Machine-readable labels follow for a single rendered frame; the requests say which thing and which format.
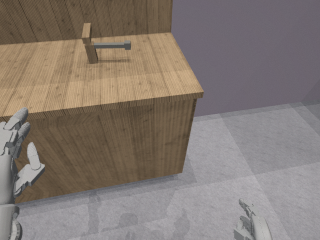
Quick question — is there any counter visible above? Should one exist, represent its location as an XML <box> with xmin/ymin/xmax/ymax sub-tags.
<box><xmin>0</xmin><ymin>0</ymin><xmax>204</xmax><ymax>204</ymax></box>

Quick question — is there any left robot hand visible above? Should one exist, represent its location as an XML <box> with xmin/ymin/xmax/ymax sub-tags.
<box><xmin>0</xmin><ymin>107</ymin><xmax>45</xmax><ymax>205</ymax></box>

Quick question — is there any left robot forearm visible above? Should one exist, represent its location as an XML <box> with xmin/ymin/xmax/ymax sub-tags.
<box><xmin>0</xmin><ymin>204</ymin><xmax>23</xmax><ymax>240</ymax></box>

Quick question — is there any tap lever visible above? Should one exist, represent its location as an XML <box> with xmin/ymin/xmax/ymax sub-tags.
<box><xmin>94</xmin><ymin>40</ymin><xmax>131</xmax><ymax>50</ymax></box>

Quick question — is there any right robot hand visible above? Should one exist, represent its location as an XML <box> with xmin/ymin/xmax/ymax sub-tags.
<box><xmin>233</xmin><ymin>198</ymin><xmax>273</xmax><ymax>240</ymax></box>

